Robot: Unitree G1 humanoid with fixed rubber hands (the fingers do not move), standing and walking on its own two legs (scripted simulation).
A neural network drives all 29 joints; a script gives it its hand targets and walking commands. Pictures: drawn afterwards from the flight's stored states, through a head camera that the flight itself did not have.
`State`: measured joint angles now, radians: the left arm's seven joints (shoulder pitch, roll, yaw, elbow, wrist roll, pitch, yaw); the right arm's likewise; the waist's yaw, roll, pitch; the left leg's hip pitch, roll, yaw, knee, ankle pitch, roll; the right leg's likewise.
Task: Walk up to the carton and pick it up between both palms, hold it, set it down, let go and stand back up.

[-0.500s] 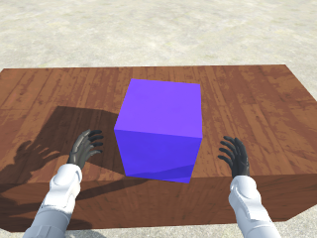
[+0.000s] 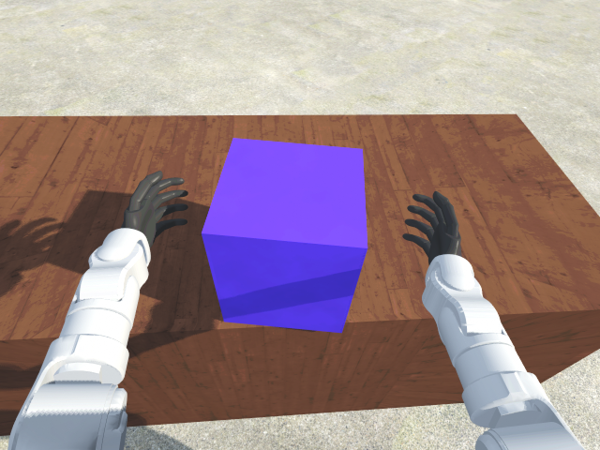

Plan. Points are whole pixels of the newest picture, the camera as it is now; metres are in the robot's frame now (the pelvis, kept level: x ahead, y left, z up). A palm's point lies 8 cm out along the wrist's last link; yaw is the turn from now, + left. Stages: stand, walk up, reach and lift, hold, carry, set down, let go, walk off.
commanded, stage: reach and lift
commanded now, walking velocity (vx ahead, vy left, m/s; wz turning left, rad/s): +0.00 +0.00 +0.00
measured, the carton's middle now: (289, 239) +0.44 +0.04 -0.02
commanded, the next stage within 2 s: none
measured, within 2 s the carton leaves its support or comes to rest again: neither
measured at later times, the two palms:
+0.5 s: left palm (152, 166) +0.45 +0.23 +0.13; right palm (445, 191) +0.42 -0.17 +0.13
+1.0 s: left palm (170, 218) +0.43 +0.22 +0.04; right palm (425, 236) +0.40 -0.16 +0.04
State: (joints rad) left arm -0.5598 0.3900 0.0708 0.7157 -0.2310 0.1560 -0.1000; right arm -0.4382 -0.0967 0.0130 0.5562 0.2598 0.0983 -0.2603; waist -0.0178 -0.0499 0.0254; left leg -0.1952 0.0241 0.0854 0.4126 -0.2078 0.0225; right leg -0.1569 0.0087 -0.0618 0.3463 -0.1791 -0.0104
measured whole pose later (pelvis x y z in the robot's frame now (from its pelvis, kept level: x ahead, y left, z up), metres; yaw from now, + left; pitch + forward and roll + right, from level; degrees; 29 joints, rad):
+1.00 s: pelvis +0.00 +0.00 -0.01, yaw +2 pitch +15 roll -2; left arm -0.90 0.37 -0.05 1.39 -0.27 -0.21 -0.07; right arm -0.76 -0.08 -0.02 1.09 0.24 -0.11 -0.21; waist -0.08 -0.03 -0.17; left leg -0.57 0.03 0.04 0.55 -0.23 0.02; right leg -0.52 0.00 -0.10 0.48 -0.22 -0.02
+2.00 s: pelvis -0.01 +0.00 -0.02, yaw +2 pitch +19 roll -3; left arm -1.00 0.19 0.35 1.44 0.21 -0.40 -0.01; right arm -0.84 0.10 -0.63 1.21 -0.32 -0.41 -0.18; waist -0.05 -0.03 -0.14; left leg -0.72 0.03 0.03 0.66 -0.26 0.02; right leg -0.65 0.01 -0.12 0.56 -0.23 -0.01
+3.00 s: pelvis +0.01 +0.01 +0.00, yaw +2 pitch +13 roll -2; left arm -0.81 0.07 0.51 1.22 0.38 -0.36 -0.06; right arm -0.67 0.20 -0.75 1.07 -0.49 -0.43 -0.16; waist -0.02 -0.06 -0.08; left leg -0.48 0.01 0.03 0.46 -0.21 0.03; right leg -0.40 0.00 -0.11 0.34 -0.17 -0.01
